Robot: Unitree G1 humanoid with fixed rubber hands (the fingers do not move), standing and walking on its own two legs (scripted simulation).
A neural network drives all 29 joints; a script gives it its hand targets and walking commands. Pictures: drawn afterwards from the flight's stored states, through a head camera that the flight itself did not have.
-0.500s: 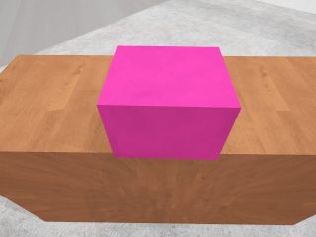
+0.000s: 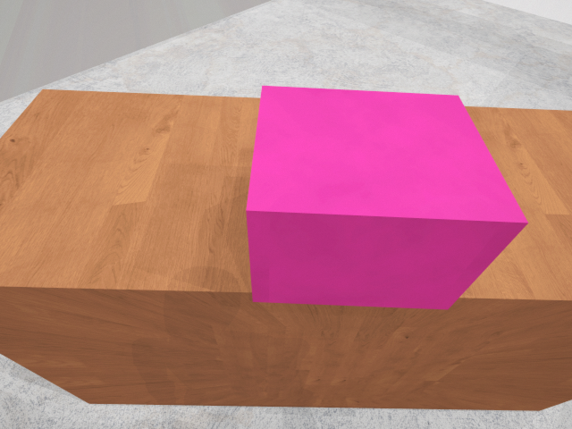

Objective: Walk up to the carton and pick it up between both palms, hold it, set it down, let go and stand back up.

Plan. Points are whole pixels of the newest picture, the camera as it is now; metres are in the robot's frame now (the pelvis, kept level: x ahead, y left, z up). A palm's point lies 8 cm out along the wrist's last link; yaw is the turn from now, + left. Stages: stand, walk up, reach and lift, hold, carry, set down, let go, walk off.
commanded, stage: walk up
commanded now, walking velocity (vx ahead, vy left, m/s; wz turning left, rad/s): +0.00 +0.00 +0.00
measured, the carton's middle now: (355, 198) +0.42 -0.06 +0.10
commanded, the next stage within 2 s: stand in 0.60 s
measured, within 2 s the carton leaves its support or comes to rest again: neither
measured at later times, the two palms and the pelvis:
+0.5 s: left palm out of the picture -0.02 +0.17 -0.15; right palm out of the picture -0.02 -0.23 -0.15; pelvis +0.01 -0.02 +0.00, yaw +1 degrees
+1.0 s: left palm out of the picture -0.02 +0.16 -0.15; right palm out of the picture -0.02 -0.23 -0.16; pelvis +0.01 -0.03 +0.00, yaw +1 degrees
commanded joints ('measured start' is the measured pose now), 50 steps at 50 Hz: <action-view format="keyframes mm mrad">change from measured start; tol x8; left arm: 1 77 36 3 1 -4 -8 11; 48 140 17 -15 60 -4 -59 12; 49 -916 260 6 -287 -109 136 -46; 50 -745 297 1 -266 -120 252 -14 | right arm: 1 117 -117 -8 4 3 -17 7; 5 34 -142 -16 -5 12 -8 8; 48 128 -48 -12 111 11 10 3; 49 -969 -152 -184 -293 -58 51 57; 50 -750 -116 -199 -239 -87 149 76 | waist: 1 -20 174 -54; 6 16 73 -95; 10 -25 -113 69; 23 -18 85 41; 48 -19 49 57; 49 -118 -56 -142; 50 -130 -79 7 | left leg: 1 135 185 -148 -15 785 84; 8 -73 83 -98 -71 35 8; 13 -36 98 -116 -73 132 -1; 48 -5 109 -99 -63 121 -30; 49 -433 61 -60 176 -76 -18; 50 -544 38 -53 228 -244 -21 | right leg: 1 -5 16 -35 -70 42 0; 4 128 -7 -25 -261 260 2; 7 251 -111 76 -284 488 -23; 10 35 -78 62 -324 333 -30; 48 122 -49 61 -358 397 -64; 49 1 -4 55 -88 72 -46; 50 -16 -38 95 -25 -142 -54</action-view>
